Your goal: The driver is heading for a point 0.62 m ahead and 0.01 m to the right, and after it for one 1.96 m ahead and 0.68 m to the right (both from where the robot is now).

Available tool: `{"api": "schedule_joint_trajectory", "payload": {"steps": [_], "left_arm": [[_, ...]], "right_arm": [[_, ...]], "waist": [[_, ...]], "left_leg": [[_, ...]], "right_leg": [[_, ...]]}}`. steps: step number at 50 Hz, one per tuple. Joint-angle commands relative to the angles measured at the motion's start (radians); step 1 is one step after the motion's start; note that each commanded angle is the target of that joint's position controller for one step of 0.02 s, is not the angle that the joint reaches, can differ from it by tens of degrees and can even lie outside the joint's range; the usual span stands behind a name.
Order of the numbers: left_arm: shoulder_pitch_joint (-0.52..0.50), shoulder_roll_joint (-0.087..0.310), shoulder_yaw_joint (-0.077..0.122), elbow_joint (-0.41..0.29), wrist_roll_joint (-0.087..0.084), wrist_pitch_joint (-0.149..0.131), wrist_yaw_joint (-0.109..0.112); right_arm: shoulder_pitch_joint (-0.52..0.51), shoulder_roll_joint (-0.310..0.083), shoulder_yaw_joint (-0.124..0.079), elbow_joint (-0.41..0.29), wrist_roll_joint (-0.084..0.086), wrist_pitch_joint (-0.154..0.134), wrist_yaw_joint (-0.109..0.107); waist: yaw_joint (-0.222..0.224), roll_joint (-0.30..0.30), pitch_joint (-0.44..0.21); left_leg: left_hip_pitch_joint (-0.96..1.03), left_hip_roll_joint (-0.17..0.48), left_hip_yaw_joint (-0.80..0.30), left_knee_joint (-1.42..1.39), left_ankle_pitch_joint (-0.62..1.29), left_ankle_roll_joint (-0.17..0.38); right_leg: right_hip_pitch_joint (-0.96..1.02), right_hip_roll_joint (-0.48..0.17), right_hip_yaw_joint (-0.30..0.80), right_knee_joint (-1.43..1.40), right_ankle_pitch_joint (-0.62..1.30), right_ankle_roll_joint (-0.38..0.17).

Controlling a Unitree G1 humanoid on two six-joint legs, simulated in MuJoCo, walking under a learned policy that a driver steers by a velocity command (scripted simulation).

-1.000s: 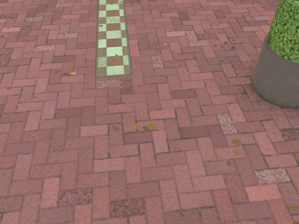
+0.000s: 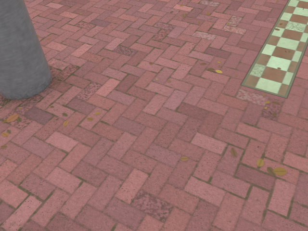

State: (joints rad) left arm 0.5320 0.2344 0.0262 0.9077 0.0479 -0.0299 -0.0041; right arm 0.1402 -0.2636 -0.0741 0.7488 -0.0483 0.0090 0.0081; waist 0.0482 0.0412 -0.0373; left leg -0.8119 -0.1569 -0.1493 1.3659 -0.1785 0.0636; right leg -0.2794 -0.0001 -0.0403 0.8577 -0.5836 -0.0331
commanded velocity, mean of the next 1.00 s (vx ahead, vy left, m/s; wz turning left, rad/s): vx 0.41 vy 0.00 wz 0.01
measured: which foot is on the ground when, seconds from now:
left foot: up 0.00-0.34, down 0.36-0.80, up 0.82-1.00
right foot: down 0.00-0.36, up 0.38-0.78, down 0.80-1.00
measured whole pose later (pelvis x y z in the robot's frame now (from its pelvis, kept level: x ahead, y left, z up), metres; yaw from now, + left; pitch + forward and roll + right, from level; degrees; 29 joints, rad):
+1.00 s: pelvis +0.51 +0.01 -0.13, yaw -2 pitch +0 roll +1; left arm 0.20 0.20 0.05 0.94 0.01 -0.04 -0.01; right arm 0.19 -0.21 -0.05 0.92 -0.03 -0.03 -0.02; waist 0.00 0.02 0.11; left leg -0.50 0.01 -0.01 1.12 -0.39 0.02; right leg -0.34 0.10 0.01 0.45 -0.10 -0.12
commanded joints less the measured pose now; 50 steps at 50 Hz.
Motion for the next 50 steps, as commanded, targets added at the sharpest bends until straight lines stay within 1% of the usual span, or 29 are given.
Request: {"api": "schedule_joint_trajectory", "payload": {"steps": [1,4,7,9,11,15,16,18,19,20,21,22,23,24,25,27,29,32,35,37,39,40,41,42,43,44,45,47,50], "left_arm": [[-0.045,0.100,0.026,-0.045,-0.017,-0.033,-0.007],[0.049,0.098,0.027,-0.015,0.014,-0.055,-0.007],[0.088,0.088,0.026,0.022,0.004,-0.088,0.002],[0.064,0.087,0.027,0.024,0.002,-0.084,0.000],[0.043,0.075,0.026,0.047,0.000,-0.077,-0.002],[0.120,0.055,0.024,0.116,0.008,-0.040,0.023],[0.115,0.073,0.027,0.127,0.019,-0.026,0.027],[0.127,0.086,0.035,0.141,-0.008,-0.011,0.022],[0.119,0.072,0.050,0.143,-0.025,-0.014,0.009],[0.216,0.033,0.041,0.130,-0.061,-0.016,0.025],[0.096,0.071,0.029,0.064,-0.090,-0.032,0.033],[-0.058,0.097,0.034,0.040,-0.045,-0.043,0.034],[-0.179,0.118,0.044,0.024,-0.017,-0.047,0.016],[-0.176,0.085,0.048,0.033,0.003,-0.034,-0.002],[-0.157,0.054,0.045,0.041,0.021,-0.016,-0.010],[-0.165,-0.012,0.029,0.044,0.011,-0.005,-0.017],[-0.248,-0.013,0.025,0.007,-0.006,-0.016,-0.022],[-0.402,-0.027,0.013,-0.036,-0.018,-0.027,-0.027],[-0.504,0.003,0.019,-0.067,-0.027,-0.026,-0.027],[-0.487,0.002,0.021,-0.060,-0.019,-0.032,-0.024],[-0.266,0.022,0.035,0.024,-0.008,-0.051,-0.015],[-0.145,0.078,0.050,0.055,0.005,-0.063,-0.009],[-0.073,0.177,0.069,0.056,0.016,-0.064,-0.008],[-0.056,0.195,0.077,0.056,-0.047,-0.043,-0.015],[-0.183,0.164,0.071,0.019,-0.060,-0.031,-0.010],[-0.278,0.114,0.055,-0.003,-0.051,-0.027,-0.006],[-0.313,0.086,0.048,-0.008,-0.044,-0.025,-0.003],[-0.318,0.073,0.045,-0.009,-0.038,-0.018,0.003],[-0.305,0.116,0.059,-0.028,-0.034,-0.014,0.002]], "right_arm": [[-0.003,-0.035,-0.010,0.007,-0.012,0.009,0.027],[-0.195,-0.047,-0.012,-0.015,-0.004,-0.011,0.026],[-0.316,-0.023,0.003,-0.021,-0.001,-0.046,0.050],[-0.364,0.007,0.020,-0.036,0.009,-0.050,0.063],[-0.358,0.009,0.027,-0.019,0.033,-0.049,0.069],[-0.267,-0.003,0.033,0.054,0.013,-0.052,0.038],[-0.185,-0.018,0.026,0.093,0.007,-0.053,0.023],[0.128,-0.063,0.000,0.208,-0.010,-0.050,0.012],[0.254,-0.109,-0.015,0.252,-0.001,-0.051,0.018],[0.368,-0.150,-0.015,0.245,0.014,-0.058,0.038],[0.329,-0.175,-0.029,0.216,0.045,-0.065,0.033],[0.303,-0.144,-0.026,0.210,0.028,-0.060,-0.003],[0.177,-0.054,0.006,0.180,0.030,-0.071,-0.012],[0.129,-0.046,0.012,0.191,0.026,-0.086,-0.024],[0.169,-0.052,0.011,0.201,0.026,-0.098,-0.029],[0.199,-0.029,0.017,0.226,0.035,-0.112,-0.032],[0.210,-0.013,0.022,0.236,0.040,-0.117,-0.025],[0.222,-0.001,0.030,0.236,0.051,-0.113,-0.014],[0.285,-0.039,0.025,0.258,0.051,-0.111,-0.011],[0.306,-0.049,0.025,0.281,0.038,-0.108,-0.019],[0.297,-0.066,0.022,0.288,0.033,-0.107,-0.028],[0.324,-0.059,0.023,0.280,0.040,-0.108,-0.032],[0.435,0.031,0.039,0.267,0.062,-0.105,-0.032],[0.474,-0.011,0.024,0.272,0.064,-0.093,-0.031],[0.380,-0.027,0.018,0.245,0.039,-0.082,-0.029],[0.273,-0.019,0.016,0.211,0.023,-0.079,-0.029],[0.233,-0.021,0.011,0.196,0.017,-0.072,-0.030],[0.252,-0.011,0.010,0.187,0.010,-0.040,-0.033],[0.233,0.000,0.011,0.170,0.018,-0.016,-0.034]], "waist": [[-0.070,-0.123,0.141],[0.023,-0.119,0.159],[0.059,-0.126,0.162],[0.070,-0.101,0.200],[0.084,-0.132,0.219],[0.104,-0.083,0.228],[0.067,-0.055,0.200],[-0.065,0.020,0.061],[-0.104,0.119,-0.030],[-0.080,0.189,-0.194],[-0.162,0.249,-0.305],[-0.168,0.192,-0.208],[-0.123,0.048,-0.045],[-0.053,0.011,0.021],[-0.028,0.000,0.039],[-0.003,0.029,0.052],[0.005,0.068,0.068],[-0.020,0.050,0.093],[-0.043,0.019,0.124],[-0.033,-0.007,0.139],[0.053,-0.030,0.038],[0.088,-0.049,-0.041],[0.045,-0.251,-0.196],[0.047,-0.247,-0.315],[0.012,-0.135,-0.198],[0.000,-0.101,-0.064],[-0.031,-0.077,0.001],[-0.077,-0.085,-0.004],[-0.091,-0.079,-0.059]], "left_leg": [[-0.128,0.059,-0.054,-0.016,0.234,-0.005],[-0.176,0.049,0.011,-0.250,0.341,-0.021],[-0.089,0.071,0.027,-0.473,0.543,-0.026],[0.065,0.117,0.094,-0.671,0.626,-0.027],[0.205,0.169,0.146,-0.828,0.648,-0.024],[0.353,0.227,0.149,-1.062,0.557,-0.022],[0.411,0.230,0.164,-1.098,0.520,-0.008],[0.854,0.211,0.204,-1.116,0.469,0.010],[1.115,0.314,0.096,-0.952,0.666,0.033],[1.454,0.493,-0.027,-0.563,1.059,0.078],[1.521,0.597,-0.222,-0.716,0.503,0.239],[1.293,0.590,-0.313,-0.947,-0.042,0.258],[1.024,0.503,-0.256,-1.060,-0.092,0.209],[0.840,0.485,-0.228,-1.073,0.142,0.222],[0.729,0.493,-0.226,-1.060,0.298,0.242],[0.631,0.437,-0.140,-1.078,0.424,0.227],[0.597,0.383,-0.040,-1.106,0.473,0.194],[0.559,0.308,0.059,-1.139,0.427,0.142],[0.641,0.341,0.046,-1.163,0.380,0.131],[0.732,0.351,0.087,-1.086,0.587,0.113],[0.758,0.293,0.168,-0.811,0.739,0.066],[0.647,0.245,0.210,-0.592,0.544,0.036],[0.424,0.118,0.276,-0.192,-0.234,-0.008],[0.287,0.068,0.182,-0.010,-0.427,-0.015],[0.224,0.122,0.140,0.021,-0.349,-0.018],[0.199,0.149,0.136,-0.026,-0.290,-0.023],[0.220,0.174,0.127,-0.091,-0.263,-0.030],[0.327,0.186,0.121,-0.198,-0.220,-0.042],[0.362,0.172,0.125,-0.256,-0.178,-0.060]], "right_leg": [[0.009,-0.176,0.314,-0.356,0.244,-0.061],[0.123,-0.148,0.254,-0.369,0.134,-0.090],[0.139,-0.153,0.244,-0.331,0.139,-0.138],[0.062,-0.152,0.230,-0.354,0.083,-0.155],[0.060,-0.142,0.192,-0.328,0.116,-0.142],[0.223,-0.106,0.156,-0.119,0.287,-0.147],[0.254,-0.098,0.139,0.009,0.402,-0.160],[0.055,-0.050,0.081,0.420,0.502,-0.162],[-0.211,0.048,0.030,0.764,-0.093,-0.129],[-0.501,0.031,0.112,0.969,-0.280,-0.115],[-0.715,-0.010,0.134,0.885,-0.094,-0.105],[-0.731,-0.036,0.113,0.797,0.126,-0.091],[-0.629,-0.080,0.092,0.575,0.269,-0.060],[-0.506,-0.082,0.102,0.483,0.310,-0.024],[-0.422,-0.100,0.110,0.418,0.280,0.004],[-0.367,-0.107,0.100,0.319,0.299,0.032],[-0.350,-0.117,0.082,0.173,0.406,0.021],[-0.225,-0.075,0.026,-0.081,0.589,-0.002],[-0.182,-0.041,0.000,-0.179,0.605,-0.027],[-0.151,-0.007,-0.023,-0.251,0.562,-0.059],[0.085,0.062,-0.048,-0.342,0.590,-0.087],[0.276,-0.026,0.049,-0.340,0.812,-0.115],[0.533,-0.330,0.389,-0.266,1.316,-0.255],[0.608,-0.405,0.616,-0.358,1.370,-0.369],[0.480,-0.362,0.543,-0.404,1.210,-0.355],[0.330,-0.310,0.460,-0.437,1.165,-0.322],[0.220,-0.263,0.393,-0.468,1.181,-0.285],[0.099,-0.201,0.323,-0.502,1.170,-0.235],[0.049,-0.176,0.310,-0.525,1.101,-0.234]]}}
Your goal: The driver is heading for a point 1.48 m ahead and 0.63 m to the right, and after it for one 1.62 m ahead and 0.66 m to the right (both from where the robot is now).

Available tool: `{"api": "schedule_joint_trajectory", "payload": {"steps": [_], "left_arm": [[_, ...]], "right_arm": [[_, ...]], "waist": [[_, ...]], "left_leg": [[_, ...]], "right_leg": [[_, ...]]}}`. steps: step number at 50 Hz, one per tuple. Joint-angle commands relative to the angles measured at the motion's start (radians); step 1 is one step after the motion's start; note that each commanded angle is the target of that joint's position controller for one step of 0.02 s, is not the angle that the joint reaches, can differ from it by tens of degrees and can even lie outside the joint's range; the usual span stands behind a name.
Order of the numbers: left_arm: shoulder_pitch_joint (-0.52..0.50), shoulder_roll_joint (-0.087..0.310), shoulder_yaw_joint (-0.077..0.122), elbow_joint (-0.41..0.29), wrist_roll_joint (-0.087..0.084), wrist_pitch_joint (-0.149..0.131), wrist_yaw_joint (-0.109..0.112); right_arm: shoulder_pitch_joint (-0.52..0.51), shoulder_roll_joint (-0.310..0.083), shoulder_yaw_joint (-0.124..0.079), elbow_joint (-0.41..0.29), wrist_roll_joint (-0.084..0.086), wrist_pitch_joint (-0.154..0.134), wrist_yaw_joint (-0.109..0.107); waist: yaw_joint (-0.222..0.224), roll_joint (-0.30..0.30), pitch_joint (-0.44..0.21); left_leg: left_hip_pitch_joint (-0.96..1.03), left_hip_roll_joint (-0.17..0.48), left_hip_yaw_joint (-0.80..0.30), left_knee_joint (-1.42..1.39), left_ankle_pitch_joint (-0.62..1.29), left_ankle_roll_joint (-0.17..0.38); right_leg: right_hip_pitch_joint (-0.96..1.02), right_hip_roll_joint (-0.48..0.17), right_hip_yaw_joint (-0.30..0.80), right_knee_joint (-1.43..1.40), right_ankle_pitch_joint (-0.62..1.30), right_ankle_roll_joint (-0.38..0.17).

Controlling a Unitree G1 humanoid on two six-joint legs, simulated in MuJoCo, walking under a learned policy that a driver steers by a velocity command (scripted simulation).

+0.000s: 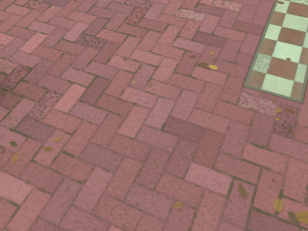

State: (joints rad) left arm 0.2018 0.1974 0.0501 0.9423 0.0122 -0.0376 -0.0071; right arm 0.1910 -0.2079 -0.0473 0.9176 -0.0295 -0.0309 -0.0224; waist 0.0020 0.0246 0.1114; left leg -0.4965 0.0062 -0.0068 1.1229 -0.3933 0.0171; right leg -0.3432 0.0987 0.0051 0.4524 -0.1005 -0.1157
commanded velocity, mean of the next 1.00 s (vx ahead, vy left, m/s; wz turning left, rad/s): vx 0.07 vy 0.00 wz -0.53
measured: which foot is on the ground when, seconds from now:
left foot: up 0.00-0.40, down 0.42-0.92, up 0.94-1.00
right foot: down 0.00-0.42, up 0.44-0.92, down 0.94-1.00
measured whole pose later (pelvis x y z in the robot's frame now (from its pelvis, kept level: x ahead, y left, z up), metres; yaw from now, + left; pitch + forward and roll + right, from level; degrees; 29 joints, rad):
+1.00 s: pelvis +0.03 +0.01 +0.00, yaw -34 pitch +1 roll +1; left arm 0.15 0.26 0.03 0.84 0.03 0.02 -0.02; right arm 0.31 -0.29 -0.06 0.89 -0.04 0.01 0.00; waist -0.04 0.05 0.02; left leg -0.34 0.07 0.10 0.86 -0.49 0.03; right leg -0.21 0.05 -0.03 0.53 -0.34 -0.09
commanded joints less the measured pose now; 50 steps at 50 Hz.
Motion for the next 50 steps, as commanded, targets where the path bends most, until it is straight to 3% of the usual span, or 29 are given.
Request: {"api": "schedule_joint_trajectory", "payload": {"steps": [1,6,9,16,18,20,21,22,23,24,25,26,27,29,34,37,39,41,43,44,45,46,47,48,49,50], "left_arm": [[0.030,0.164,0.040,-0.068,0.002,-0.001,0.005],[0.089,0.176,0.054,-0.080,0.000,0.033,0.014],[0.117,0.187,0.062,-0.086,0.002,0.048,0.019],[0.123,0.208,0.071,-0.101,0.018,0.065,0.016],[0.097,0.211,0.072,-0.108,0.014,0.070,0.010],[0.046,0.209,0.073,-0.124,0.004,0.076,0.006],[0.054,0.177,0.065,-0.132,-0.006,0.074,0.008],[0.143,0.103,0.052,-0.129,-0.015,0.071,0.015],[0.093,0.174,0.069,-0.145,-0.003,0.063,0.021],[0.053,0.221,0.077,-0.141,0.025,0.062,0.016],[0.061,0.207,0.074,-0.128,0.029,0.067,0.007],[0.081,0.189,0.071,-0.116,0.029,0.078,-0.001],[0.092,0.183,0.069,-0.105,0.029,0.088,-0.007],[0.092,0.182,0.066,-0.103,0.020,0.104,-0.017],[-0.018,0.157,0.042,-0.147,0.006,0.114,-0.035],[-0.074,0.145,0.026,-0.168,0.019,0.107,-0.035],[-0.090,0.138,0.019,-0.180,0.011,0.107,-0.038],[-0.115,0.143,0.014,-0.191,0.010,0.105,-0.040],[-0.154,0.170,0.018,-0.202,0.008,0.103,-0.048],[-0.143,0.165,0.014,-0.198,0.009,0.099,-0.050],[-0.076,0.147,0.011,-0.174,0.011,0.089,-0.048],[0.051,0.154,0.014,-0.114,0.016,0.074,-0.038],[0.179,0.217,0.030,-0.068,0.026,0.053,-0.021],[0.207,0.335,0.042,-0.095,0.008,0.042,-0.008],[0.216,0.300,0.040,-0.066,0.012,0.045,0.008],[0.149,0.246,0.019,-0.065,0.015,0.040,0.011]], "right_arm": [[0.154,-0.060,-0.017,-0.010,-0.001,0.030,-0.004],[-0.006,-0.090,-0.026,-0.063,0.002,0.057,-0.011],[-0.071,-0.096,-0.026,-0.086,0.007,0.060,-0.015],[-0.092,-0.103,-0.012,-0.116,0.031,0.043,-0.027],[-0.046,-0.106,-0.008,-0.114,0.042,0.036,-0.032],[0.052,-0.110,-0.008,-0.093,0.043,0.027,-0.040],[0.063,-0.162,-0.021,-0.093,0.032,0.023,-0.047],[0.042,-0.244,-0.036,-0.119,0.021,0.028,-0.053],[-0.051,-0.285,-0.039,-0.151,-0.001,0.033,-0.049],[-0.047,-0.215,-0.031,-0.151,0.001,0.029,-0.042],[-0.083,-0.154,-0.015,-0.155,0.009,0.023,-0.039],[-0.094,-0.134,-0.007,-0.160,0.007,0.020,-0.036],[-0.087,-0.136,-0.006,-0.160,0.016,0.016,-0.040],[-0.036,-0.141,-0.003,-0.153,0.016,0.015,-0.035],[0.094,-0.189,-0.022,-0.113,0.004,0.027,-0.026],[0.116,-0.192,-0.024,-0.097,0.022,0.011,-0.020],[0.097,-0.208,-0.029,-0.095,0.016,0.007,-0.013],[0.100,-0.224,-0.037,-0.092,0.008,0.006,-0.002],[0.091,-0.238,-0.046,-0.094,0.001,0.008,0.003],[0.092,-0.241,-0.049,-0.090,0.000,0.011,0.007],[0.071,-0.240,-0.048,-0.091,0.002,0.013,0.013],[0.068,-0.206,-0.043,-0.085,0.003,0.016,0.018],[0.065,-0.113,-0.018,-0.100,-0.004,0.017,0.028],[0.036,-0.066,-0.004,-0.157,-0.017,0.016,0.031],[-0.030,-0.161,-0.024,-0.163,-0.025,0.016,0.027],[-0.024,-0.167,-0.028,-0.149,0.000,0.011,0.037]], "waist": [[-0.040,-0.064,-0.207],[0.013,-0.105,-0.176],[0.037,-0.118,-0.152],[0.045,-0.153,-0.149],[0.023,-0.162,-0.157],[-0.033,-0.148,-0.159],[-0.023,-0.081,-0.157],[0.024,0.119,-0.189],[0.018,0.163,-0.115],[0.019,0.070,-0.106],[0.040,0.047,-0.101],[0.055,0.064,-0.101],[0.051,0.085,-0.101],[0.040,0.089,-0.113],[-0.023,0.124,-0.117],[-0.041,0.121,-0.137],[-0.036,0.135,-0.138],[-0.047,0.142,-0.148],[-0.058,0.153,-0.116],[-0.049,0.147,-0.101],[-0.001,0.120,-0.094],[0.046,0.048,-0.115],[0.098,-0.226,-0.155],[0.088,-0.331,-0.128],[0.117,-0.175,-0.067],[0.056,-0.148,0.010]], "left_leg": [[0.036,0.011,-0.020,-0.036,0.053,-0.020],[-0.048,0.015,-0.052,-0.129,0.110,-0.054],[-0.073,0.002,-0.067,-0.191,0.091,-0.062],[0.045,-0.069,-0.078,-0.377,-0.031,-0.028],[0.142,-0.090,-0.077,-0.491,-0.039,-0.011],[0.324,-0.087,-0.060,-0.740,0.077,0.005],[0.436,0.006,-0.134,-0.853,0.091,0.024],[0.527,0.261,-0.371,-0.912,0.024,0.079],[0.371,0.400,-0.503,-0.941,0.188,0.183],[0.310,0.367,-0.412,-0.899,0.316,0.205],[0.286,0.287,-0.298,-0.869,0.410,0.178],[0.308,0.232,-0.211,-0.846,0.496,0.157],[0.326,0.209,-0.161,-0.828,0.584,0.150],[0.385,0.201,-0.114,-0.785,0.748,0.163],[0.522,0.238,-0.082,-0.752,0.812,0.190],[0.517,0.273,-0.070,-0.755,0.730,0.190],[0.460,0.282,-0.032,-0.747,0.739,0.187],[0.405,0.291,-0.026,-0.786,0.467,0.174],[0.351,0.302,-0.050,-0.841,0.097,0.152],[0.306,0.302,-0.056,-0.845,0.002,0.145],[0.225,0.278,-0.022,-0.799,-0.020,0.130],[0.110,0.233,0.035,-0.677,-0.033,0.100],[-0.070,0.125,0.178,-0.338,-0.156,0.041],[-0.360,0.000,0.161,-0.139,-0.282,0.018],[-0.335,0.050,0.032,-0.097,-0.185,0.027],[-0.312,0.083,0.007,-0.105,-0.055,0.032]], "right_leg": [[0.097,-0.268,0.270,-0.132,0.537,-0.147],[0.095,-0.241,0.370,-0.188,0.050,-0.099],[0.121,-0.236,0.438,-0.199,-0.114,-0.089],[0.150,-0.218,0.548,-0.153,-0.025,-0.101],[0.131,-0.206,0.575,-0.144,0.026,-0.085],[0.051,-0.149,0.555,-0.118,-0.066,-0.022],[-0.053,-0.081,0.497,-0.055,-0.242,0.037],[-0.160,0.048,0.296,0.206,-0.409,0.093],[-0.283,0.105,0.122,0.385,-0.465,0.098],[-0.211,0.011,0.128,0.514,-0.414,0.098],[-0.194,0.018,0.126,0.583,-0.354,0.095],[-0.201,0.018,0.121,0.650,-0.320,0.107],[-0.222,0.022,0.105,0.722,-0.302,0.114],[-0.261,0.012,0.081,0.764,-0.296,0.139],[-0.287,-0.043,0.028,0.605,-0.312,0.166],[-0.231,-0.068,0.004,0.495,-0.281,0.150],[-0.147,-0.076,-0.023,0.424,-0.327,0.135],[-0.073,-0.077,-0.059,0.355,-0.333,0.106],[-0.021,-0.077,-0.082,0.278,-0.369,0.067],[0.045,-0.070,-0.087,0.209,-0.369,0.049],[0.174,-0.055,-0.095,0.074,-0.303,0.035],[0.360,-0.026,-0.082,-0.019,-0.279,0.018],[0.525,-0.242,0.235,-0.190,-0.446,-0.025],[0.577,-0.509,0.667,-0.292,-0.496,-0.133],[0.438,-0.511,0.635,-0.317,-0.452,-0.188],[0.383,-0.434,0.513,-0.318,-0.398,-0.160]]}}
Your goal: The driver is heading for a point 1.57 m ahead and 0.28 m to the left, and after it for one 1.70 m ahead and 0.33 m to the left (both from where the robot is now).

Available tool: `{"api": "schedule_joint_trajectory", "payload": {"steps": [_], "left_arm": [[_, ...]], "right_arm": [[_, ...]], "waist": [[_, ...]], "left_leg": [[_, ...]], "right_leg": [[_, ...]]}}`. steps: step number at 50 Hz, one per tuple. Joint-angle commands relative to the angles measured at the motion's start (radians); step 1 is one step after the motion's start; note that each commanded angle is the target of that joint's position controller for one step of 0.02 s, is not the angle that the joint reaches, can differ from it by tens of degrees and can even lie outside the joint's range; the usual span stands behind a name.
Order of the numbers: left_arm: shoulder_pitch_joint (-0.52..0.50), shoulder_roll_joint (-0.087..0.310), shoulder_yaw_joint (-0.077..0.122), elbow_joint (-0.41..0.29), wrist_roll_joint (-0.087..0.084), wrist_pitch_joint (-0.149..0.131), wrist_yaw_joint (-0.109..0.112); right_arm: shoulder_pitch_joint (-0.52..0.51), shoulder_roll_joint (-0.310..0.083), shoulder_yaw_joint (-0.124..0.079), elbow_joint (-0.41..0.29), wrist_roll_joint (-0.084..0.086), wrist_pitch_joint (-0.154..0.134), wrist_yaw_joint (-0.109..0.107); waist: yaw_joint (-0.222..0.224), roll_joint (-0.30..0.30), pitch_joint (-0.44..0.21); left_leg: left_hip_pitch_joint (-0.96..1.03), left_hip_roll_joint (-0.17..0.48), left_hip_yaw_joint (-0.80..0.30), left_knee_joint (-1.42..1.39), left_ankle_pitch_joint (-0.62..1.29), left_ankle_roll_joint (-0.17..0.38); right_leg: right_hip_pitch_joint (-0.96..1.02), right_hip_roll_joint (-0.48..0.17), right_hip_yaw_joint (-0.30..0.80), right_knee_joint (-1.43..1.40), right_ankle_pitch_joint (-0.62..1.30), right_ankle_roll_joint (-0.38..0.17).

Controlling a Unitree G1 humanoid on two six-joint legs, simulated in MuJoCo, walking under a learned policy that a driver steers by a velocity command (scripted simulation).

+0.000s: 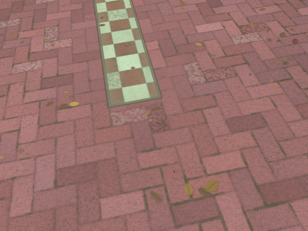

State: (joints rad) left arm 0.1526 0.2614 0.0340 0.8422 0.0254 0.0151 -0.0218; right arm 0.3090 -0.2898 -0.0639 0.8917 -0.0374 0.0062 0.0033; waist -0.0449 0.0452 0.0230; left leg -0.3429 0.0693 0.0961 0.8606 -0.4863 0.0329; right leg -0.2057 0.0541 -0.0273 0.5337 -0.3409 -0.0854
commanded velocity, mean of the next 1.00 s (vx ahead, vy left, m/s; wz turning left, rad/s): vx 0.45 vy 0.00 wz -0.08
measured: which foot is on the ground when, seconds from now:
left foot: up 0.00-0.44, down 0.46-1.00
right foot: down 0.00-0.48, up 0.50-0.98, down 1.00-1.00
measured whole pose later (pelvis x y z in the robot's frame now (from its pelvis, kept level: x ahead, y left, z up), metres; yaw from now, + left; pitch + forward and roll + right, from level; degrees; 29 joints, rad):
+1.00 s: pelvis +0.48 -0.03 -0.01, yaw -2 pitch +0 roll +1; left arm -0.01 0.21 0.01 0.85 0.03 -0.07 -0.02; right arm 0.46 -0.21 -0.02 1.06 -0.02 -0.08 -0.01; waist -0.06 0.00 0.07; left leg 0.10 -0.06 0.04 0.37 -0.45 0.06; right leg -0.44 0.01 -0.08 0.50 -0.09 -0.11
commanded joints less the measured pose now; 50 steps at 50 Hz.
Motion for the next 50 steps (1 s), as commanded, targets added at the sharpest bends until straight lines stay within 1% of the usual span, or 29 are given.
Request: {"api": "schedule_joint_trajectory", "payload": {"steps": [1,2,3,5,7,9,12,17,19,20,21,22,23,24,25,26,27,28,30,32,34,38,40,44,46,47,48,49,50], "left_arm": [[0.139,0.145,0.025,0.028,-0.002,-0.024,0.024],[0.105,0.126,0.019,0.018,-0.007,-0.038,0.027],[0.108,0.117,0.016,0.021,-0.014,-0.052,0.026],[0.154,0.124,0.017,0.050,-0.022,-0.069,0.017],[0.216,0.131,0.018,0.088,-0.027,-0.074,0.015],[0.249,0.124,0.014,0.110,-0.021,-0.076,0.020],[0.298,0.111,0.006,0.143,-0.016,-0.083,0.025],[0.344,0.107,-0.004,0.192,-0.009,-0.088,0.040],[0.309,0.120,-0.005,0.195,-0.005,-0.092,0.045],[0.293,0.128,-0.005,0.194,-0.004,-0.095,0.049],[0.277,0.140,-0.001,0.191,0.002,-0.094,0.051],[0.253,0.152,0.003,0.188,0.002,-0.091,0.050],[0.252,0.133,-0.004,0.175,-0.003,-0.095,0.042],[0.352,0.009,-0.030,0.151,-0.021,-0.101,0.023],[0.352,0.093,-0.004,0.168,-0.007,-0.100,0.023],[0.283,0.123,0.006,0.147,-0.004,-0.099,0.023],[0.231,0.110,0.003,0.138,-0.002,-0.103,0.015],[0.209,0.079,0.000,0.136,-0.003,-0.099,0.012],[0.226,0.048,-0.006,0.140,0.009,-0.076,0.001],[0.192,0.032,-0.007,0.121,0.010,-0.066,-0.005],[0.106,0.038,-0.005,0.089,0.009,-0.059,-0.009],[-0.066,0.022,-0.013,0.025,0.001,-0.059,-0.013],[-0.137,0.006,-0.021,0.001,-0.005,-0.063,-0.014],[-0.218,0.022,-0.020,-0.039,-0.004,-0.068,-0.009],[-0.202,0.040,-0.013,-0.046,-0.003,-0.074,-0.006],[-0.153,0.053,-0.006,-0.034,-0.002,-0.079,-0.001],[-0.055,0.070,0.005,-0.004,-0.001,-0.085,0.006],[0.105,0.087,0.017,0.049,0.005,-0.095,0.015],[0.273,0.150,0.038,0.086,0.029,-0.102,0.029]], "right_arm": [[-0.105,-0.084,-0.010,-0.090,0.015,-0.035,0.022],[-0.069,-0.091,-0.010,-0.053,0.003,-0.035,0.029],[-0.035,-0.090,-0.009,-0.028,-0.009,-0.031,0.033],[-0.025,-0.074,-0.005,-0.012,-0.004,-0.024,0.035],[-0.083,-0.062,-0.001,-0.027,0.006,-0.018,0.032],[-0.147,-0.063,0.001,-0.041,0.000,-0.018,0.030],[-0.231,-0.042,0.012,-0.067,0.001,-0.023,0.030],[-0.347,-0.017,0.034,-0.111,0.006,-0.033,0.039],[-0.304,-0.027,0.034,-0.107,0.009,-0.038,0.035],[-0.242,-0.044,0.028,-0.086,0.010,-0.042,0.028],[-0.135,-0.070,0.018,-0.051,0.016,-0.048,0.020],[0.025,-0.083,0.009,0.003,0.023,-0.058,0.010],[0.176,-0.123,-0.005,0.045,0.011,-0.067,-0.006],[0.226,-0.218,-0.026,0.049,-0.019,-0.067,-0.011],[0.159,-0.198,-0.025,0.050,0.011,-0.060,0.003],[0.029,-0.144,-0.013,0.027,0.028,-0.060,0.007],[-0.036,-0.079,0.001,0.016,0.029,-0.066,0.015],[-0.063,-0.049,0.010,0.018,0.025,-0.075,0.015],[-0.040,-0.011,0.025,0.045,0.024,-0.091,0.011],[0.018,-0.030,0.022,0.074,0.028,-0.105,0.007],[0.054,-0.052,0.017,0.089,0.029,-0.109,0.005],[0.117,-0.037,0.023,0.108,0.034,-0.107,0.006],[0.151,-0.039,0.023,0.118,0.032,-0.109,0.003],[0.195,-0.051,0.022,0.138,0.020,-0.103,-0.008],[0.180,-0.060,0.020,0.141,0.014,-0.098,-0.016],[0.163,-0.067,0.019,0.138,0.012,-0.097,-0.020],[0.150,-0.076,0.017,0.137,0.010,-0.094,-0.021],[0.135,-0.077,0.018,0.134,0.014,-0.090,-0.019],[0.132,-0.054,0.027,0.108,0.023,-0.093,-0.015]], "waist": [[0.066,-0.157,0.121],[0.043,-0.183,0.105],[0.032,-0.178,0.069],[0.023,-0.136,0.030],[0.037,-0.133,0.042],[0.057,-0.146,0.088],[0.074,-0.134,0.109],[0.091,-0.133,0.145],[0.051,-0.137,0.118],[0.021,-0.144,0.075],[-0.026,-0.143,0.009],[-0.098,-0.126,-0.068],[-0.151,-0.066,-0.162],[-0.068,0.149,-0.261],[-0.048,0.106,-0.250],[0.006,0.043,-0.089],[0.019,-0.015,0.005],[0.045,-0.026,0.047],[0.078,0.004,0.046],[0.084,0.001,0.054],[0.074,-0.007,0.080],[0.032,0.004,0.096],[0.007,0.012,0.090],[-0.015,0.020,0.087],[0.009,0.025,0.076],[0.037,0.032,0.051],[0.078,0.038,0.000],[0.146,0.015,-0.081],[0.204,-0.043,-0.190]], "left_leg": [[-0.422,0.034,-0.102,0.133,0.139,0.007],[-0.380,0.034,-0.087,0.140,0.200,0.001],[-0.339,0.026,-0.077,0.165,0.242,-0.006],[-0.326,0.009,-0.066,0.194,0.279,-0.011],[-0.372,0.007,-0.063,0.201,0.304,-0.024],[-0.419,0.008,-0.057,0.155,0.340,-0.032],[-0.444,-0.004,-0.045,0.068,0.372,-0.037],[-0.350,-0.048,-0.006,-0.140,0.389,0.011],[-0.224,-0.084,0.013,-0.206,0.344,0.056],[-0.122,-0.116,0.020,-0.223,0.311,0.074],[-0.008,-0.146,0.013,-0.245,0.280,0.090],[0.164,-0.157,0.004,-0.341,0.316,0.105],[0.409,-0.038,-0.126,-0.409,0.249,0.135],[0.643,0.264,-0.605,-0.466,0.100,0.242],[0.599,0.313,-0.865,-0.593,0.066,0.294],[0.449,0.289,-0.701,-0.613,0.008,0.276],[0.306,0.247,-0.578,-0.658,0.055,0.257],[0.220,0.199,-0.481,-0.687,0.138,0.223],[0.150,0.143,-0.359,-0.718,0.302,0.196],[0.146,0.134,-0.298,-0.733,0.411,0.202],[0.164,0.117,-0.249,-0.759,0.449,0.197],[0.216,0.066,-0.165,-0.755,0.605,0.162],[0.245,0.064,-0.146,-0.746,0.662,0.148],[0.389,0.116,-0.156,-0.702,0.777,0.153],[0.453,0.142,-0.153,-0.644,0.908,0.148],[0.466,0.144,-0.144,-0.581,1.034,0.137],[0.471,0.137,-0.135,-0.468,1.144,0.125],[0.421,0.106,-0.105,-0.287,1.135,0.108],[0.231,0.071,-0.081,-0.029,0.871,0.095]], "right_leg": [[0.218,-0.311,0.431,-0.403,-0.036,-0.146],[0.224,-0.261,0.338,-0.401,0.123,-0.111],[0.228,-0.234,0.276,-0.382,0.311,-0.097],[0.252,-0.216,0.210,-0.347,0.505,-0.086],[0.267,-0.221,0.203,-0.353,0.488,-0.092],[0.256,-0.216,0.201,-0.380,0.473,-0.091],[0.280,-0.225,0.197,-0.387,0.540,-0.102],[0.298,-0.246,0.166,-0.386,0.715,-0.105],[0.303,-0.252,0.135,-0.332,0.931,-0.091],[0.306,-0.250,0.122,-0.260,1.090,-0.079],[0.320,-0.246,0.117,-0.131,1.206,-0.067],[0.292,-0.225,0.102,0.061,1.185,-0.056],[0.134,-0.181,0.079,0.312,0.914,-0.045],[-0.189,-0.012,0.029,0.679,0.127,-0.009],[-0.339,0.060,0.137,0.819,-0.154,-0.034],[-0.388,-0.023,0.148,0.818,-0.064,-0.047],[-0.370,-0.064,0.127,0.765,0.009,-0.047],[-0.334,-0.097,0.120,0.708,0.048,-0.040],[-0.269,-0.121,0.099,0.649,0.086,-0.009],[-0.303,-0.134,0.067,0.607,0.102,0.014],[-0.383,-0.154,0.038,0.536,0.163,0.035],[-0.427,-0.147,-0.019,0.300,0.307,0.063],[-0.395,-0.128,-0.043,0.187,0.363,0.064],[-0.392,-0.101,-0.048,0.070,0.345,0.039],[-0.354,-0.082,-0.044,0.028,0.269,0.010],[-0.283,-0.057,-0.049,0.005,0.220,-0.007],[-0.172,-0.026,-0.055,-0.022,0.185,-0.027],[0.019,-0.010,-0.063,-0.088,0.215,-0.053],[0.278,-0.165,0.099,-0.092,0.150,-0.102]]}}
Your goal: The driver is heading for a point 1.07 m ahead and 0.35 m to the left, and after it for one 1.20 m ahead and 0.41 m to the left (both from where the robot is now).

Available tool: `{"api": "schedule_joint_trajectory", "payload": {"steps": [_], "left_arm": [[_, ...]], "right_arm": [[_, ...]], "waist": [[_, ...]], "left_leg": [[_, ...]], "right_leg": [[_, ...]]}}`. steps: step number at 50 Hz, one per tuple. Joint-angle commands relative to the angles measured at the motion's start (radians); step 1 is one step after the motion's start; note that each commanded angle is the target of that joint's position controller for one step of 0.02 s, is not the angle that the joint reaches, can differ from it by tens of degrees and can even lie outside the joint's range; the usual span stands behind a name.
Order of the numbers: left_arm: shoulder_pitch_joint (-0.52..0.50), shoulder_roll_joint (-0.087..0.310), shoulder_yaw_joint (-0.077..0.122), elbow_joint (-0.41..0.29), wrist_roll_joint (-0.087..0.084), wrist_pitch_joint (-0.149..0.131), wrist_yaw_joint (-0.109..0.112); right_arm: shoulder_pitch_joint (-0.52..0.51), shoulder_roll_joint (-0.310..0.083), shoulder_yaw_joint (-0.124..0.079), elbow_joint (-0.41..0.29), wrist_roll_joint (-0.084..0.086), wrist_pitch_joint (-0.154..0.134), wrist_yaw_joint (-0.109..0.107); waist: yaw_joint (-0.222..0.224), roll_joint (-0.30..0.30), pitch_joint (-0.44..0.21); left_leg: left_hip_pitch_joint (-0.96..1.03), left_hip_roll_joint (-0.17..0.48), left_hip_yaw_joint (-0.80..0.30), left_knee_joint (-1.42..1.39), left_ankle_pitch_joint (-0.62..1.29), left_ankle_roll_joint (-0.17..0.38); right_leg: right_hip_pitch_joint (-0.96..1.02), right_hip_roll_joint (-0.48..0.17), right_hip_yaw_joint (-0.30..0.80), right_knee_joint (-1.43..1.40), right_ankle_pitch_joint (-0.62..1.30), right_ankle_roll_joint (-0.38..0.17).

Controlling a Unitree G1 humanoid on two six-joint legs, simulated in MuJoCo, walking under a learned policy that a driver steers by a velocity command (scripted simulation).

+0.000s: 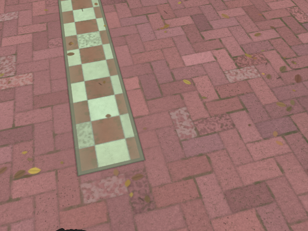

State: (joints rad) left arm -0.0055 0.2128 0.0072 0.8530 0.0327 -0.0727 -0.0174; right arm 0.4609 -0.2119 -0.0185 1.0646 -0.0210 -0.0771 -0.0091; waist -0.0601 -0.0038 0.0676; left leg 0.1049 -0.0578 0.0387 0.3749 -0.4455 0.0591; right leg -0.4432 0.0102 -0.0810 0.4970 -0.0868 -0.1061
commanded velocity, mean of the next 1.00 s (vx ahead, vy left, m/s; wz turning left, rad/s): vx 0.50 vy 0.00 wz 0.36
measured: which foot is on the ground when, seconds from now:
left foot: down 0.00-0.00, up 0.02-0.54, down 0.56-1.00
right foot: down 0.00-0.58, up 0.60-1.00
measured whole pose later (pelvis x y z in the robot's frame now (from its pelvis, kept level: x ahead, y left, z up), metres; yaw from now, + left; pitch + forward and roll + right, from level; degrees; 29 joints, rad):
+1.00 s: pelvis +0.52 +0.07 +0.02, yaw +25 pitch +2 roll +0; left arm 0.02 0.25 0.02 0.75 0.03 -0.03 -0.02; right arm 0.44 -0.26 -0.07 0.90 -0.01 -0.05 -0.01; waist -0.09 -0.04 0.04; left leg 0.00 -0.15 -0.17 0.29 -0.30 0.12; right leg -0.64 -0.07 0.03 0.69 -0.05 0.04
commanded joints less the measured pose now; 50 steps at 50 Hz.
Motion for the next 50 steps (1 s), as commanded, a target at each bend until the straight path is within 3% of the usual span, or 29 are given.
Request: {"api": "schedule_joint_trajectory", "payload": {"steps": [1,2,3,4,6,7,9,12,18,22,24,26,27,28,29,30,31,32,33,34,36,39,46,50], "left_arm": [[0.507,0.300,0.095,0.082,0.038,-0.007,0.028],[0.444,0.239,0.087,0.079,-0.006,0.006,0.015],[0.329,0.197,0.075,0.062,-0.020,0.006,0.013],[0.273,0.140,0.061,0.056,-0.017,-0.002,0.009],[0.256,0.086,0.044,0.079,-0.019,-0.016,0.014],[0.272,0.080,0.041,0.090,-0.018,-0.023,0.015],[0.313,0.105,0.047,0.111,-0.023,-0.039,0.016],[0.362,0.120,0.050,0.127,-0.017,-0.045,0.018],[0.426,0.107,0.041,0.143,-0.017,-0.046,0.027],[0.487,0.115,0.041,0.168,-0.010,-0.037,0.043],[0.472,0.133,0.045,0.167,-0.008,-0.031,0.051],[0.449,0.161,0.052,0.161,-0.004,-0.019,0.056],[0.441,0.174,0.057,0.153,-0.004,-0.010,0.055],[0.418,0.178,0.057,0.131,-0.009,-0.007,0.053],[0.428,0.107,0.042,0.069,-0.030,-0.014,0.038],[0.390,0.125,0.053,0.022,-0.026,-0.024,0.027],[0.294,0.138,0.054,-0.001,-0.014,-0.033,0.020],[0.273,0.130,0.050,-0.013,-0.021,-0.044,0.017],[0.280,0.123,0.052,-0.006,-0.017,-0.041,0.018],[0.291,0.118,0.051,-0.009,0.001,-0.024,0.019],[0.307,0.101,0.049,-0.016,0.018,0.014,0.012],[0.218,0.096,0.048,-0.063,0.017,0.036,0.005],[-0.038,0.104,0.036,-0.167,0.005,0.032,-0.005],[-0.111,0.118,0.028,-0.217,-0.004,0.016,-0.008]], "right_arm": [[0.105,-0.020,0.004,-0.087,0.047,-0.010,0.010],[0.049,-0.135,-0.027,-0.073,0.018,-0.006,0.003],[-0.040,-0.141,-0.034,-0.106,0.013,-0.009,0.005],[-0.086,-0.123,-0.030,-0.118,0.013,-0.014,0.009],[-0.080,-0.090,-0.028,-0.114,-0.008,0.009,0.019],[-0.069,-0.071,-0.026,-0.109,-0.014,0.022,0.026],[-0.084,-0.062,-0.027,-0.116,-0.014,0.038,0.036],[-0.200,-0.072,-0.030,-0.156,-0.007,0.049,0.041],[-0.391,-0.048,-0.015,-0.228,-0.002,0.041,0.047],[-0.480,-0.047,-0.010,-0.276,-0.008,0.036,0.052],[-0.457,-0.056,-0.015,-0.281,-0.010,0.034,0.050],[-0.346,-0.080,-0.031,-0.254,-0.013,0.033,0.043],[-0.234,-0.101,-0.045,-0.221,-0.017,0.028,0.040],[-0.078,-0.150,-0.069,-0.176,-0.029,0.022,0.033],[0.006,-0.266,-0.106,-0.178,-0.036,0.026,0.018],[-0.031,-0.297,-0.112,-0.188,-0.006,0.038,0.023],[-0.075,-0.271,-0.108,-0.181,0.013,0.045,0.019],[-0.127,-0.214,-0.096,-0.187,0.015,0.045,0.016],[-0.172,-0.173,-0.085,-0.195,0.013,0.043,0.014],[-0.198,-0.148,-0.076,-0.198,0.020,0.037,0.009],[-0.188,-0.149,-0.073,-0.200,0.023,0.018,0.009],[-0.132,-0.190,-0.083,-0.195,0.024,0.009,0.010],[0.008,-0.194,-0.085,-0.195,0.017,0.021,0.004],[0.031,-0.210,-0.088,-0.207,0.004,0.023,-0.008]], "waist": [[0.172,-0.227,-0.380],[0.169,-0.087,-0.352],[0.123,-0.064,-0.183],[0.103,-0.025,-0.109],[0.043,-0.043,-0.044],[0.032,-0.049,-0.047],[0.019,-0.045,-0.042],[0.039,-0.043,0.005],[0.086,-0.049,0.035],[0.112,-0.050,0.048],[0.088,-0.064,0.025],[0.036,-0.090,-0.047],[-0.009,-0.090,-0.112],[-0.084,-0.055,-0.192],[-0.087,0.126,-0.300],[-0.046,0.181,-0.352],[-0.036,0.068,-0.222],[-0.007,0.018,-0.120],[0.039,-0.029,-0.058],[0.072,-0.022,-0.038],[0.092,0.005,-0.061],[0.078,0.027,-0.046],[-0.021,0.066,-0.030],[-0.035,0.080,-0.024]], "left_leg": [[-0.597,0.014,0.044,0.871,0.150,0.015],[-0.700,0.007,-0.087,0.967,-0.051,0.034],[-0.744,0.062,-0.102,0.952,0.037,0.042],[-0.720,0.097,-0.100,0.898,0.102,0.041],[-0.629,0.138,-0.094,0.799,0.143,0.025],[-0.600,0.139,-0.085,0.778,0.153,0.014],[-0.624,0.141,-0.070,0.748,0.183,-0.001],[-0.731,0.154,-0.077,0.671,0.290,-0.017],[-0.756,0.132,-0.015,0.399,0.464,-0.015],[-0.759,0.109,0.052,0.276,0.408,0.025],[-0.697,0.070,0.086,0.239,0.323,0.060],[-0.558,0.000,0.124,0.221,0.225,0.107],[-0.428,-0.032,0.124,0.175,0.220,0.133],[-0.193,0.006,0.033,0.114,0.236,0.180],[0.096,0.285,-0.382,0.082,0.189,0.298],[0.203,0.425,-0.807,-0.066,0.307,0.399],[0.118,0.384,-0.642,-0.078,0.298,0.361],[-0.023,0.353,-0.527,-0.105,0.349,0.318],[-0.138,0.299,-0.443,-0.129,0.423,0.270],[-0.220,0.249,-0.376,-0.143,0.497,0.243],[-0.269,0.204,-0.317,-0.152,0.591,0.235],[-0.285,0.168,-0.290,-0.174,0.611,0.220],[-0.132,0.155,-0.346,-0.134,0.634,0.172],[-0.065,0.182,-0.399,-0.067,0.719,0.162]], "right_leg": [[0.815,-0.431,0.654,-0.113,-0.169,-0.240],[0.750,-0.413,0.766,-0.204,-0.206,-0.237],[0.597,-0.373,0.585,-0.227,-0.200,-0.204],[0.473,-0.330,0.480,-0.268,-0.113,-0.177],[0.315,-0.246,0.328,-0.316,0.003,-0.114],[0.291,-0.231,0.293,-0.329,0.043,-0.108],[0.286,-0.220,0.236,-0.354,0.100,-0.111],[0.299,-0.211,0.159,-0.402,0.080,-0.092],[0.383,-0.198,0.018,-0.402,0.219,-0.045],[0.527,-0.239,-0.035,-0.335,0.377,-0.039],[0.576,-0.252,-0.068,-0.241,0.609,-0.029],[0.598,-0.258,-0.101,-0.042,0.880,-0.020],[0.568,-0.254,-0.115,0.130,0.875,-0.012],[0.410,-0.234,-0.129,0.371,0.690,0.013],[0.059,-0.121,-0.154,0.752,0.145,0.061],[-0.204,0.051,0.028,0.961,-0.442,0.081],[-0.304,-0.035,0.128,0.950,-0.346,0.070],[-0.289,-0.073,0.118,0.869,-0.262,0.070],[-0.234,-0.102,0.116,0.777,-0.232,0.077],[-0.175,-0.117,0.116,0.718,-0.226,0.093],[-0.119,-0.118,0.103,0.655,-0.216,0.122],[-0.169,-0.119,0.080,0.541,-0.126,0.155],[-0.271,-0.076,0.086,0.257,0.058,0.161],[-0.224,-0.038,0.095,0.126,0.037,0.134]]}}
